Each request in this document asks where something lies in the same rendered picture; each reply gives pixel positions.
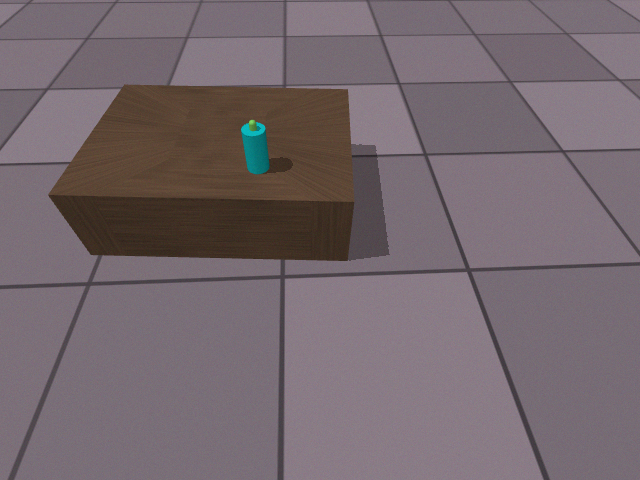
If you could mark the bottle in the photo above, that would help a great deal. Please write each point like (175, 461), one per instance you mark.
(255, 147)

